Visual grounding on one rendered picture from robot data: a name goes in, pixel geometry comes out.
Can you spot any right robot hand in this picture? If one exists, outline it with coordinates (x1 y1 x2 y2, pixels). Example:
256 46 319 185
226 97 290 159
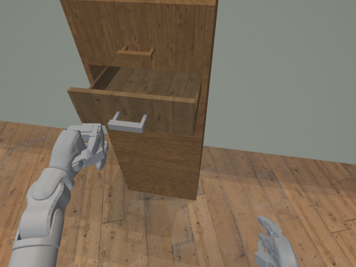
255 215 299 267

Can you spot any handle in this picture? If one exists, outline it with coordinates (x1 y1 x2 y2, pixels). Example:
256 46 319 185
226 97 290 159
107 111 147 133
116 50 153 62

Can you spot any drawer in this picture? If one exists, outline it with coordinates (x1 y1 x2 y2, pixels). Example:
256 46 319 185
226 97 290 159
67 66 202 136

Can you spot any cabinet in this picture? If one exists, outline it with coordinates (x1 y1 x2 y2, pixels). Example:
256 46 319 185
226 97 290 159
60 0 219 200

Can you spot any left robot forearm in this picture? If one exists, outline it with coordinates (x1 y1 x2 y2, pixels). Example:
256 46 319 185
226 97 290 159
8 167 75 267

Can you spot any left robot hand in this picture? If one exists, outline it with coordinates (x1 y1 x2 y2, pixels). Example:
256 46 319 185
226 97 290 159
49 123 109 178

